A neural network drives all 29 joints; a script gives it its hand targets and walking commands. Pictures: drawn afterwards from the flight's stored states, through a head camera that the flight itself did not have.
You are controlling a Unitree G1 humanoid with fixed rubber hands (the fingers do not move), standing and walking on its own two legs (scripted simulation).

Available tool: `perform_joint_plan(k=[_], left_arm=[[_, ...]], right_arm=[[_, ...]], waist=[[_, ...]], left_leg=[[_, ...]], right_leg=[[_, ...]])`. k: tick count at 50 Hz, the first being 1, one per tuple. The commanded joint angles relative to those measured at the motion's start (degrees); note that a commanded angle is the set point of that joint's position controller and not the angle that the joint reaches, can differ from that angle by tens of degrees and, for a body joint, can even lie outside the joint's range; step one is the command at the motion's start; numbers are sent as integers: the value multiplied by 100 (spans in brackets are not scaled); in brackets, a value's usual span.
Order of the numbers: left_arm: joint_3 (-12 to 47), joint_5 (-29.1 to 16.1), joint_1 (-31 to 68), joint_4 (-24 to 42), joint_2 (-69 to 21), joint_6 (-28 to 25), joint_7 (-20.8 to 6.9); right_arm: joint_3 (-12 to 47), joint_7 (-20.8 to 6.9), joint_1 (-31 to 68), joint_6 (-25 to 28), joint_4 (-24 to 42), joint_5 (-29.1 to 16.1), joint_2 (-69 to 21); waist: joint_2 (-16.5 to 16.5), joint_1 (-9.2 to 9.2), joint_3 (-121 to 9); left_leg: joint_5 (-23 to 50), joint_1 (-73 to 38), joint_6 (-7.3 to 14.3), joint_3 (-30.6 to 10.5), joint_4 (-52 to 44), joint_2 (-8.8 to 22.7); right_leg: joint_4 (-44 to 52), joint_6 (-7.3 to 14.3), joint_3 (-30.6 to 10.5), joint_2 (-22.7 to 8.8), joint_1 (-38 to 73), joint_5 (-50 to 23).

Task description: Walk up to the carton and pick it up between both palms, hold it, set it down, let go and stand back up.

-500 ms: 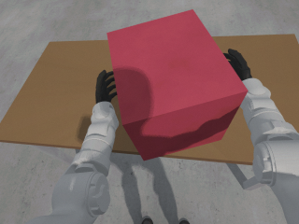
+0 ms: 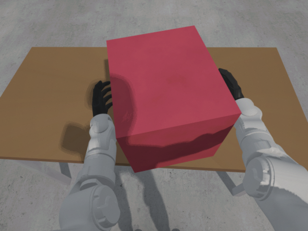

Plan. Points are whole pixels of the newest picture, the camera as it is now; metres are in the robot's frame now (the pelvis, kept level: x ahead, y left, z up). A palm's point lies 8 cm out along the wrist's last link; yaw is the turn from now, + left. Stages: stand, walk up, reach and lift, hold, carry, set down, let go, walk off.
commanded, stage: reach and lift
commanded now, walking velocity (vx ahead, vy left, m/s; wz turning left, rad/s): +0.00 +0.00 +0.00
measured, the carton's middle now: (163, 102) +0.48 +0.04 +0.00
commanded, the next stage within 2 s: none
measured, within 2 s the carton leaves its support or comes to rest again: leaves its support in 1.32 s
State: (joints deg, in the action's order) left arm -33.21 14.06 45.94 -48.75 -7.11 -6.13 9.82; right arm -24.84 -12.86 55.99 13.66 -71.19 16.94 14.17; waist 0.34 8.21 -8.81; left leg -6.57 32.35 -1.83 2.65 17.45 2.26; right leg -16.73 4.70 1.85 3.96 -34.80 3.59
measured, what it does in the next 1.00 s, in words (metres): stands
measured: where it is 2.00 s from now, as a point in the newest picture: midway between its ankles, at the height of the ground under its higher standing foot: outside the picture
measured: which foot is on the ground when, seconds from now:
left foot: down 0.00-1.00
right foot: down 0.00-1.00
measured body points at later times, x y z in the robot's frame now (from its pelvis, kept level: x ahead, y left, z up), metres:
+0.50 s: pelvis +0.00 +0.00 +0.00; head +0.11 -0.02 +0.44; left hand +0.42 +0.21 +0.04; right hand +0.49 -0.14 +0.05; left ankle -0.01 +0.14 -0.74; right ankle +0.02 -0.06 -0.74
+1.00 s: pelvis +0.00 -0.01 +0.00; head +0.09 -0.02 +0.44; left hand +0.41 +0.21 +0.04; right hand +0.49 -0.13 +0.05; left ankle -0.01 +0.14 -0.74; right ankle +0.02 -0.06 -0.74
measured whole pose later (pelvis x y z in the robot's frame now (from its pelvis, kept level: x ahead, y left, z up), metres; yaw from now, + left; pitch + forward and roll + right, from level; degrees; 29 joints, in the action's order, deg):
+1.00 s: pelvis +0.00 -0.01 +0.00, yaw +2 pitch +23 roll +1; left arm -25.8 6.4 43.7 -53.6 -4.0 -7.7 12.1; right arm -14.7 -7.8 55.7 19.6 -79.8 11.1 15.4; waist 0.7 7.8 -13.7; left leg -6.4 34.7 -2.5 0.9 18.0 2.5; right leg -17.0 5.3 3.7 4.0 -36.5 3.9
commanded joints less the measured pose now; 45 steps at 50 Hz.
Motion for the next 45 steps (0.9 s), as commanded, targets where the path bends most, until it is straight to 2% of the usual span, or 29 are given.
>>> perform_joint_plan(k=[1, 3, 6, 8, 16, 20, 24, 25, 29, 30, 34, 35, 36, 37, 40, 41, 42, 45], left_arm=[[1623, 168, 2616, 420, -1847, -77, -642], [1681, 127, 2579, 437, -1866, -65, -637], [1687, 128, 2578, 394, -1899, -47, -625], [1734, 95, 2606, 423, -1911, -28, -630], [1834, 50, 2597, 448, -1981, -6, -634], [1828, 30, 2549, 403, -1983, -32, -633], [1884, 12, 2545, 343, -1997, -44, -664], [1893, -21, 2594, 376, -2013, -64, -662], [2000, -81, 2767, 330, -2046, -139, -675], [2022, -83, 2766, 351, -2081, -173, -677], [2192, -196, 2810, 201, -2153, -252, -677], [2245, -219, 2821, 212, -2222, -256, -675], [2284, -229, 2797, 189, -2243, -268, -671], [2361, -285, 2836, 225, -2262, -278, -673], [2436, -310, 2844, 129, -2282, -292, -689], [2499, -363, 2884, 142, -2297, -311, -692], [2509, -363, 2825, 62, -2313, -311, -689], [2607, -443, 2925, 24, -2315, -318, -696]], right_arm=[[833, -248, 2746, 250, 361, 128, -2457], [838, -258, 2749, 252, 335, 139, -2430], [932, -278, 2810, 263, 373, 75, -2465], [890, -281, 2756, 237, 311, 77, -2454], [972, -303, 2822, 264, 385, -5, -2561], [1003, -269, 2869, 311, 447, 25, -2561], [963, -234, 2905, 364, 479, 67, -2628], [1019, -228, 3006, 408, 489, 59, -2627], [1129, -185, 3137, 522, 416, 50, -2642], [1186, -170, 3203, 587, 486, 55, -2691], [1422, -124, 3347, 769, 354, -31, -2765], [1420, -119, 3360, 811, 311, -8, -2698], [1493, -108, 3387, 848, 302, -66, -2723], [1554, -101, 3438, 881, 266, -113, -2675], [1674, -60, 3551, 964, 219, -206, -2726], [1682, -50, 3597, 1015, 227, -214, -2669], [1718, -38, 3653, 1038, 241, -244, -2649], [1772, 8, 3732, 1059, 164, -299, -2663]], waist=[[692, 368, -3715], [756, 328, -3689], [780, 375, -3695], [842, 318, -3667], [805, 343, -3681], [867, 357, -3826], [827, 290, -3860], [859, 335, -3914], [853, 248, -4130], [951, 261, -4286], [913, 267, -4503], [939, 195, -4577], [915, 236, -4568], [918, 183, -4623], [834, 198, -4547], [865, 142, -4589], [894, 179, -4642], [881, 101, -4620]], left_leg=[[1112, 101, 127, 564, -72, -235], [1169, 45, 120, 561, -71, -224], [1146, 37, 125, 540, -90, -206], [1155, 31, 131, 552, -88, -202], [1173, -39, 131, 543, -118, -201], [1244, 61, 145, 557, -123, -215], [1239, 87, 143, 547, -142, -220], [1251, 82, 147, 545, -137, -220], [1235, 203, 135, 517, -132, -230], [1274, 227, 131, 507, -101, -233], [1362, 315, 119, 468, -69, -226], [1386, 264, 118, 443, -66, -216], [1423, 285, 91, 443, -45, -227], [1444, 255, 97, 433, -42, -220], [1381, 286, 95, 366, -45, -215], [1386, 271, 100, 362, -11, -210], [1409, 287, 95, 341, -16, -204], [1408, 276, 65, 304, 18, -212]], right_leg=[[-697, -627, 31, -492, 4237, -2838], [-663, -610, 40, -465, 4179, -2838], [-646, -606, 34, -465, 4152, -2846], [-652, -605, 46, -458, 4162, -2832], [-639, -610, 50, -470, 4203, -2860], [-677, -646, 51, -487, 4370, -3156], [-693, -682, 35, -526, 4427, -3246], [-717, -691, 44, -515, 4473, -3271], [-791, -715, 33, -538, 4625, -3532], [-833, -732, 31, -526, 4746, -3671], [-939, -778, 53, -537, 4805, -4058], [-930, -760, 64, -501, 4804, -4044], [-965, -769, 77, -515, 4823, -4138], [-996, -763, 81, -494, 4809, -4254], [-1009, -748, 85, -491, 4764, -4178], [-1015, -746, 84, -482, 4707, -4212], [-1020, -736, 96, -463, 4658, -4173], [-1041, -750, 107, -462, 4705, -4271]])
